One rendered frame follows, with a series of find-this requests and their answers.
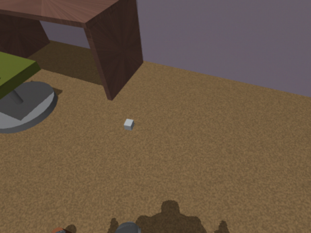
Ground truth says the desk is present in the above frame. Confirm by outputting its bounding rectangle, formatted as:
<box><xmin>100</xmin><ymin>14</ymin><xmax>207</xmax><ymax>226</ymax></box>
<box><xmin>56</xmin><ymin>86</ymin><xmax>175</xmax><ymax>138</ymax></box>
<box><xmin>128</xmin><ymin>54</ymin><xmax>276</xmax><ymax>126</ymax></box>
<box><xmin>0</xmin><ymin>0</ymin><xmax>143</xmax><ymax>101</ymax></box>

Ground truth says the office chair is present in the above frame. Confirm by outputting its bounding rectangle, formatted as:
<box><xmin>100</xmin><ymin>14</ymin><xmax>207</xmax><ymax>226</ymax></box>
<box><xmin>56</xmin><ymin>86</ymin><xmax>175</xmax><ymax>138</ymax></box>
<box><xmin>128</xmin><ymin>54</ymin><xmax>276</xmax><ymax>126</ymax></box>
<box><xmin>0</xmin><ymin>52</ymin><xmax>57</xmax><ymax>133</ymax></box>

